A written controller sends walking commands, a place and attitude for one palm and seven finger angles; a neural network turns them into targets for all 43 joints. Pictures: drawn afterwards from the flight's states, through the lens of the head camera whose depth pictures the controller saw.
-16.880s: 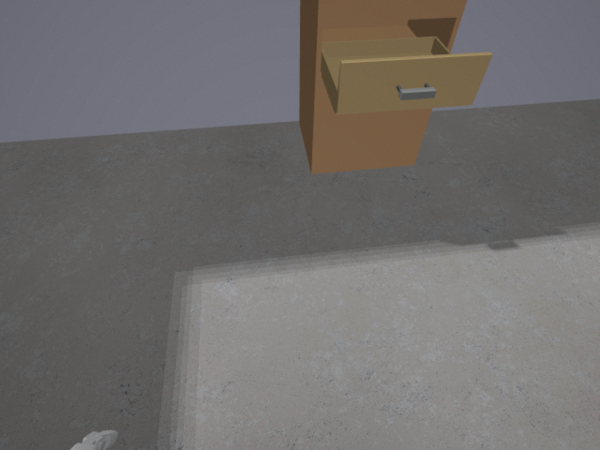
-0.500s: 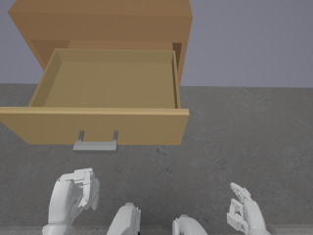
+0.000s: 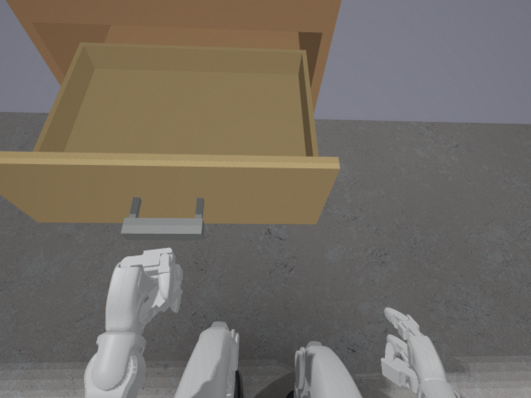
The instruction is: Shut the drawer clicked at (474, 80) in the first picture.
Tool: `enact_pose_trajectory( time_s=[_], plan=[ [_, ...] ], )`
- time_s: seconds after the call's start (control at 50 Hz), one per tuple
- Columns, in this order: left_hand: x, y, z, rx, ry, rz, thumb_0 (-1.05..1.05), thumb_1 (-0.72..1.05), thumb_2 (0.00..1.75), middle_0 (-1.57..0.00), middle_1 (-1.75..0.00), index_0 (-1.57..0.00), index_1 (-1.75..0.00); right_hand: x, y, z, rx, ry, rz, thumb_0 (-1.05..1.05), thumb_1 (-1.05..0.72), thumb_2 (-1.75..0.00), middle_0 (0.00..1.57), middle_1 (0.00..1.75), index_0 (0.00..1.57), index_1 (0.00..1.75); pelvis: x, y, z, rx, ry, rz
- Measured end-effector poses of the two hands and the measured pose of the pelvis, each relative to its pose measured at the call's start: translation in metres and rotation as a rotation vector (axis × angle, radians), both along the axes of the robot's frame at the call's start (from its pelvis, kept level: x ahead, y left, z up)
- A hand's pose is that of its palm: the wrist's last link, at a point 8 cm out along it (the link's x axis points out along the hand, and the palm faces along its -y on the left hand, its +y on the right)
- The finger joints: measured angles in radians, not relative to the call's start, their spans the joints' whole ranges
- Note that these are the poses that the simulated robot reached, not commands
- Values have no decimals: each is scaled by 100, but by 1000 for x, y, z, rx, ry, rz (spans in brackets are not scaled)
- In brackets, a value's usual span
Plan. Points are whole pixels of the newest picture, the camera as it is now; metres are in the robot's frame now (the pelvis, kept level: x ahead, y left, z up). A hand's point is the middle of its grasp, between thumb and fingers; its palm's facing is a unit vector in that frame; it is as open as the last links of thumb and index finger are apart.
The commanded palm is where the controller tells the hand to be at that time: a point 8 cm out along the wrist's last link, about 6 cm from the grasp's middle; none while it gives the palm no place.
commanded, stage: bring the fist close to the handle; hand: left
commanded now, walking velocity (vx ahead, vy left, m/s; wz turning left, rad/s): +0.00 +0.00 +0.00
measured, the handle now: (166, 216) +0.37 +0.18 +0.01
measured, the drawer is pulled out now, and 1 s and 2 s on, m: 0.30 0.28 0.15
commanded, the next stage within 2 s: push the drawer shut in 0.46 s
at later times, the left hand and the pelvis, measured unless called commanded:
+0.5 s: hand (179, 283) +0.27 +0.14 +0.00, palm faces +0.04 -1.00 +0.00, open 3.3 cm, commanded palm +0.25 +0.19 +0.01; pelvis +0.00 +0.00 +0.00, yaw +0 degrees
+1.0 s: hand (185, 261) +0.31 +0.14 +0.00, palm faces +0.03 -1.00 -0.03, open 3.0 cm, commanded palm +0.30 +0.19 +0.01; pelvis +0.00 -0.01 +0.00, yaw +0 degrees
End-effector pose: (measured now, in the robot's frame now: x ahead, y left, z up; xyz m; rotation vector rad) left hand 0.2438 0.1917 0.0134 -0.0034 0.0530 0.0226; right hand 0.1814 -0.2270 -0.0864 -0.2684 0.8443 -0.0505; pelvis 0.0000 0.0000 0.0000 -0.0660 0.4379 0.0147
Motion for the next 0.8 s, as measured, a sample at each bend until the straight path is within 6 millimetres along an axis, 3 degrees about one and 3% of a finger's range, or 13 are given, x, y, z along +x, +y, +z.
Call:
enact_pose_trajectory(
  time_s=[0.14, 0.62, 0.8],
  plan=[
    [11, 0, -12, -3, 10, 5, 2, 91, 90, -140, -160, -139, -160, -5, 5, -9, 5, 41, -3, 1, -90, -90, 20, 30, 20, 30, -1, 4, -5, -3, 16, -5],
    [7, 0, -8, 10, 7, 16, 2, 91, 90, -140, -160, -139, -160, -1, 1, -8, 2, 63, -9, 1, -90, -90, 20, 30, 20, 30, 1, 1, -2, -1, 14, 0],
    [29, -4, -10, 24, -21, 8, 2, 90, 90, -140, -160, -140, -160, -2, -4, -14, -4, 75, -8, 1, -90, -90, 20, 30, 20, 30, 0, -3, -5, 1, 18, 1]
  ],
)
